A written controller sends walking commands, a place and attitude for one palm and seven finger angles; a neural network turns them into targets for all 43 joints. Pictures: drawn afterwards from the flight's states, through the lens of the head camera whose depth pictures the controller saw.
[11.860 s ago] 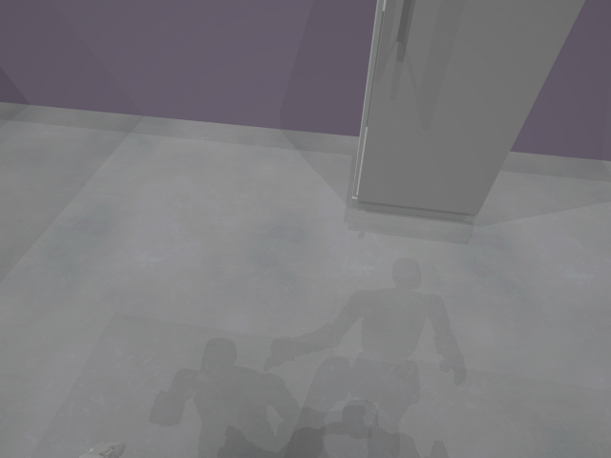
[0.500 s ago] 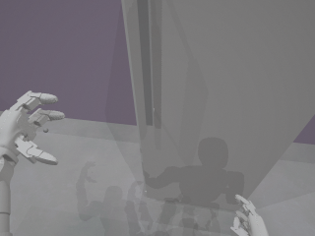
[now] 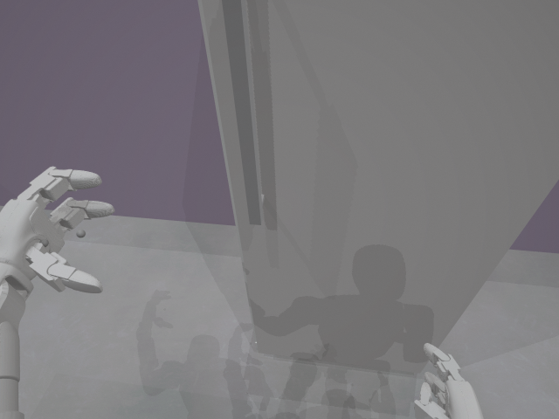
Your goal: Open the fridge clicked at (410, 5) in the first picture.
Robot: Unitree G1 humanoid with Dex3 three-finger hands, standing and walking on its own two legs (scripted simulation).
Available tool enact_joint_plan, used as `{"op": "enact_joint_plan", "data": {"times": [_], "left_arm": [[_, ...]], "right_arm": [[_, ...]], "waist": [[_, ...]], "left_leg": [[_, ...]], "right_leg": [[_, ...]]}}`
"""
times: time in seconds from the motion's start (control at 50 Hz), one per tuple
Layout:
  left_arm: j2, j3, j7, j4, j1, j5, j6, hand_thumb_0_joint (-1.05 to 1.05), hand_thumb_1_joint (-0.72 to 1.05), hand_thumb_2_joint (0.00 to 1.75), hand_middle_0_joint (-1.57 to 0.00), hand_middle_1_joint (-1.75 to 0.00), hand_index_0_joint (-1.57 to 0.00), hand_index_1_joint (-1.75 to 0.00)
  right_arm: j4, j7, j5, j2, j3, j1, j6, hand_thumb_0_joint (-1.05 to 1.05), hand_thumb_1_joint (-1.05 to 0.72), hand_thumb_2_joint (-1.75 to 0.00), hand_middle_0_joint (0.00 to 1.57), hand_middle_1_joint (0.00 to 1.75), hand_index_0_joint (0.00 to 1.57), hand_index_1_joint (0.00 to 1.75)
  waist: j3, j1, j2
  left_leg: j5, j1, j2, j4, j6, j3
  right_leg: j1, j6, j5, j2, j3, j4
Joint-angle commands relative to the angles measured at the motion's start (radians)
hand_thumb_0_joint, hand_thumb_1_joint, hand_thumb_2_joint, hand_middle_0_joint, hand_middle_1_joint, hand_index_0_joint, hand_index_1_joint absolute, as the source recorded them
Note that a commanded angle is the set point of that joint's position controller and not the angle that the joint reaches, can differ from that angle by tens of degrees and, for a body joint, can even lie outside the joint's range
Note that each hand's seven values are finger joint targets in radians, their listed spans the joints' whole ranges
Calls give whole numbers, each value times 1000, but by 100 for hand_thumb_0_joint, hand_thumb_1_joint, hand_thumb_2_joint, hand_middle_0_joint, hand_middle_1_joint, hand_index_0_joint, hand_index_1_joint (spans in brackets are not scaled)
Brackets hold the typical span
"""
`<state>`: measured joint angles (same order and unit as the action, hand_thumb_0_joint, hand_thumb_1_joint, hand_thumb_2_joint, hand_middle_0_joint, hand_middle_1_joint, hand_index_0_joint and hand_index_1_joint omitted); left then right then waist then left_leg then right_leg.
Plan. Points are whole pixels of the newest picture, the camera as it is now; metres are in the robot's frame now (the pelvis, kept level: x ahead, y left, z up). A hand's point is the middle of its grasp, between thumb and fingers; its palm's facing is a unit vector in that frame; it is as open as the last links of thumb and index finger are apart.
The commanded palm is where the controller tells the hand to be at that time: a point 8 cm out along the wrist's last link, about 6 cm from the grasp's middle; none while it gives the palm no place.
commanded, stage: move the hooked fingers beside the handle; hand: left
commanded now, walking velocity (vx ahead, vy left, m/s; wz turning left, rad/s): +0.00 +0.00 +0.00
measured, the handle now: (248, 104) +0.46 +0.09 +0.26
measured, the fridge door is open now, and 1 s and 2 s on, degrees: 0 0 0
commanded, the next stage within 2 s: none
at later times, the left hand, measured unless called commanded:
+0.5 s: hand (116, 218) +0.31 +0.25 +0.17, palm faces +0.02 -1.00 -0.05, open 14.0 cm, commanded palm +0.28 +0.30 +0.17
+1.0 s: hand (150, 203) +0.35 +0.22 +0.16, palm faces -0.01 -1.00 -0.02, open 14.0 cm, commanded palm +0.32 +0.26 +0.16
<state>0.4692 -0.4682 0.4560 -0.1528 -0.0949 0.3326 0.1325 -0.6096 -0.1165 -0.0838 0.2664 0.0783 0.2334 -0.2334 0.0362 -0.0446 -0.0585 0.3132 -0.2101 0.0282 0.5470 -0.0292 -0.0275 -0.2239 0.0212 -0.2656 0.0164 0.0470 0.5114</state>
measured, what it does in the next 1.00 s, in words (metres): stands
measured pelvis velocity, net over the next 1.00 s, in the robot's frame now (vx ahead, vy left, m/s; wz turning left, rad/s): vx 0.01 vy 0.00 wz -0.02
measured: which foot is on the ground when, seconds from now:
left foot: down 0.00-1.00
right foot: down 0.00-1.00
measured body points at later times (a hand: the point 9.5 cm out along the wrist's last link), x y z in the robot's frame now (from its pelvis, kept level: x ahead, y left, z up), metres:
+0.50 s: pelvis +0.00 +0.00 +0.00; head -0.01 -0.02 +0.45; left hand +0.30 +0.30 +0.17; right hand +0.18 -0.24 -0.08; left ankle -0.01 +0.10 -0.73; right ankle +0.01 -0.11 -0.73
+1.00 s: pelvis +0.01 +0.00 +0.00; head +0.00 -0.01 +0.45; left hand +0.34 +0.27 +0.17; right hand +0.17 -0.23 -0.08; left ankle -0.01 +0.10 -0.73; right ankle +0.01 -0.11 -0.73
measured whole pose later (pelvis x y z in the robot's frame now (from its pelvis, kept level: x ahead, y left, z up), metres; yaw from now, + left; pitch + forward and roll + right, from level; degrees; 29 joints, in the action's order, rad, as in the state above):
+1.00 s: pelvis +0.01 +0.00 +0.00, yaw -1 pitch +1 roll +0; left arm 0.36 -0.33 0.32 -0.26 -0.27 0.27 0.11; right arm -0.62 -0.11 -0.08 0.25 0.06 0.24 -0.19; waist 0.04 -0.01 -0.05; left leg 0.31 -0.23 0.03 0.54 -0.03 -0.01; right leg -0.26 0.02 -0.27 0.01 0.03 0.52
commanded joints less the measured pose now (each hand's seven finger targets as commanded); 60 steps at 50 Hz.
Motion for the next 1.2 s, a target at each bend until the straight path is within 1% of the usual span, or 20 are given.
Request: {"op": "enact_joint_plan", "data": {"times": [0.0,0.12,0.22,0.24,0.28,0.32,0.4,0.42,0.48,0.52,0.56,0.62,0.66,0.72,0.76,0.92,0.96,1.02,1.12,1.18], "left_arm": [[280,-92,8,215,-286,36,-71,0,-50,30,-30,-120,-30,-120],[296,-112,3,177,-256,37,-77,0,-50,30,-30,-120,-30,-120],[226,-7,-4,176,-395,22,-83,0,-50,30,-30,-120,-30,-120],[261,-37,-13,167,-409,18,-86,0,-50,30,-30,-120,-30,-120],[238,-9,-21,143,-447,10,-91,0,-50,30,-30,-120,-30,-120],[265,-37,-31,136,-405,6,-95,0,-50,30,-30,-120,-30,-120],[262,-50,-44,79,-412,3,-92,0,-50,30,-30,-120,-30,-120],[287,-72,-47,75,-390,1,-93,0,-50,30,-30,-120,-30,-120],[250,-48,-51,105,-418,0,-93,0,-50,30,-30,-120,-30,-120],[248,-45,-55,98,-398,-2,-93,0,-50,30,-30,-120,-30,-120],[205,0,-55,105,-433,-2,-90,0,-50,30,-30,-120,-30,-120],[231,-12,-68,69,-450,-10,-86,0,-50,30,-30,-120,-30,-120],[214,8,-76,115,-511,-15,-92,0,-50,30,-30,-120,-30,-120],[195,28,-88,98,-512,-19,-102,0,-50,30,-30,-120,-30,-120],[169,50,-93,120,-533,-21,-109,0,-50,30,-30,-120,-30,-120],[156,49,-140,103,-489,-40,-89,0,-50,30,-30,-120,-30,-120],[108,83,-148,123,-507,-37,-85,0,-50,30,-30,-120,-30,-120],[135,68,-164,103,-517,-49,-77,0,-50,30,-30,-120,-30,-120],[91,113,-182,112,-572,-57,-85,0,-50,30,-30,-120,-30,-120],[44,161,-194,128,-625,-62,-94,0,-50,30,-30,-120,-30,-120]], "right_arm": [[160,-9,2,119,-51,-131,-65,0,-90,-90,20,30,20,30],[150,-6,4,120,-53,-127,-61,0,-90,-90,20,30,20,30],[147,-15,0,115,-50,-128,-60,0,-90,-90,20,30,20,30],[144,-18,0,120,-52,-129,-62,0,-90,-90,20,30,20,30],[139,-22,0,119,-51,-123,-61,0,-90,-90,20,30,20,30],[139,-19,5,118,-53,-123,-58,0,-90,-90,20,30,20,30],[138,-16,3,119,-53,-123,-54,0,-90,-90,20,30,20,30],[140,-11,6,122,-55,-117,-49,0,-90,-90,20,30,20,30],[153,-7,3,114,-56,-124,-50,0,-90,-90,20,30,20,30],[152,-4,4,115,-58,-117,-45,0,-90,-90,20,30,20,30],[152,-6,0,115,-56,-116,-44,0,-90,-90,20,30,20,30],[140,-10,2,123,-62,-101,-36,0,-90,-90,20,30,20,30],[147,-11,2,117,-60,-110,-36,0,-90,-90,20,30,20,30],[136,-12,3,115,-62,-96,-33,0,-90,-90,20,30,20,30],[139,-13,3,111,-61,-101,-33,0,-90,-90,20,30,20,30],[138,1,7,109,-62,-93,-16,0,-90,-90,20,30,20,30],[141,5,5,102,-61,-100,-13,0,-90,-90,20,30,20,30],[132,6,5,108,-63,-91,2,0,-90,-90,20,30,20,30],[131,4,7,103,-62,-91,13,0,-90,-90,20,30,20,30],[128,3,6,96,-61,-92,13,0,-90,-90,20,30,20,30]], "waist": [[170,7,-25],[145,-1,9],[132,29,-14],[137,25,-26],[144,34,-15],[170,13,-18],[172,11,-9],[181,2,38],[208,6,-21],[201,6,20],[188,19,-11],[177,22,39],[207,27,-25],[209,32,18],[224,34,-16],[231,12,19],[232,21,11],[213,22,48],[219,36,38],[235,45,-13]], "left_leg": [[-240,52,-23,-71,-4,-16],[-238,26,-26,-67,-5,-9],[-192,37,-25,-67,-8,-14],[-179,34,-25,-69,-8,-16],[-176,37,-23,-73,-8,-23],[-201,35,-25,-67,-8,-14],[-208,17,-23,-72,-5,-13],[-221,4,-26,-67,-7,-9],[-254,26,-23,-62,-6,0],[-269,21,-28,-60,-7,3],[-252,24,-26,-64,-6,1],[-228,13,-31,-62,-9,1],[-242,37,-26,-65,-6,-2],[-253,45,-32,-63,-7,-1],[-272,61,-29,-67,-5,-2],[-322,58,-36,-74,4,-6],[-333,65,-33,-73,7,-5],[-329,52,-37,-75,4,-1],[-318,65,-38,-76,4,-3],[-327,97,-37,-76,12,-11]], "right_leg": [[30,1,202,-14,-8,-60],[37,-2,202,-17,-13,-67],[-8,-3,150,-19,-19,-72],[-5,-2,134,-19,-21,-73],[-10,-1,128,-19,-14,-68],[22,0,153,-23,-24,-68],[26,1,171,-25,-17,-56],[54,-1,186,-26,-24,-58],[51,1,234,-27,-22,-43],[54,-2,248,-24,-21,-45],[26,0,233,-22,-17,-43],[21,-4,202,-23,-24,-53],[20,1,214,-25,-21,-46],[21,-1,224,-22,-20,-49],[24,3,244,-21,-16,-41],[42,7,278,-20,-7,-32],[38,7,296,-22,-6,-29],[35,6,291,-20,-6,-35],[27,7,277,-18,-9,-39],[10,9,270,-20,-6,-34]]}}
